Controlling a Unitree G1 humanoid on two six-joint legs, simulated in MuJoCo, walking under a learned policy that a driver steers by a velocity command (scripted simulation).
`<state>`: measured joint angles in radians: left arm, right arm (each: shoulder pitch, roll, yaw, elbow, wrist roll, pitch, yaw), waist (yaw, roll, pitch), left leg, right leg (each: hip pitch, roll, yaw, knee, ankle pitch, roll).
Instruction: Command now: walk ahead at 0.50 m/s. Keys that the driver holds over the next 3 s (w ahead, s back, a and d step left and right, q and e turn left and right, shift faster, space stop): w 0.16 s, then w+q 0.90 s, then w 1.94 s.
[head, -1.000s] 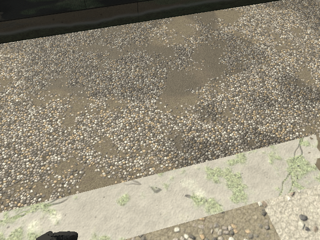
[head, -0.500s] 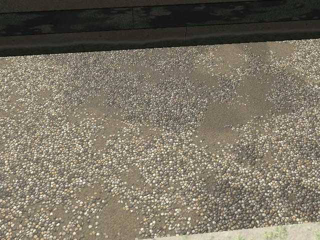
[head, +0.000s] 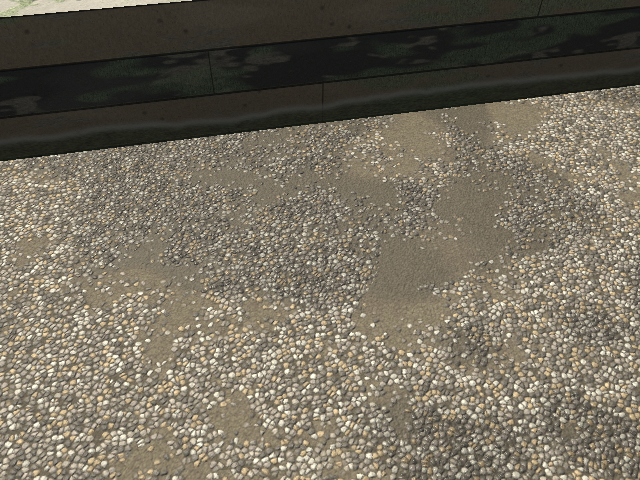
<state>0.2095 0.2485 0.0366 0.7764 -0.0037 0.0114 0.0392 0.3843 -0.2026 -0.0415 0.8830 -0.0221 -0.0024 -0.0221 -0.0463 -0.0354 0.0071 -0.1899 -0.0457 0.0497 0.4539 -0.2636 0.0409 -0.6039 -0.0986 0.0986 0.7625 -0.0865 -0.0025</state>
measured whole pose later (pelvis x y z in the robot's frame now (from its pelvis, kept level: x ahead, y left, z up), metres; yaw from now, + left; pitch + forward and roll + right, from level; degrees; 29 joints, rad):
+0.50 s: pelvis +0.09 -0.06 -0.01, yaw +8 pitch -2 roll -2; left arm 0.12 0.21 -0.03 0.67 0.03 0.04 -0.01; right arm 0.24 -0.23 0.03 0.62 -0.03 0.10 -0.02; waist -0.02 0.01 0.03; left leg -0.30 0.04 -0.09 0.64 -0.31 -0.01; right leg -0.28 -0.01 -0.17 0.53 -0.22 -0.03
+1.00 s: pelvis +0.13 -0.05 -0.02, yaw +21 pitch +0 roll -2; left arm 0.10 0.31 -0.03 0.58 0.07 0.02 0.00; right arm 0.12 -0.29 0.05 0.39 -0.01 0.08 0.04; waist 0.01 -0.01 0.01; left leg -0.34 -0.07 -0.20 0.73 -0.37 0.00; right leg -0.24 -0.12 -0.29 0.66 -0.39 0.01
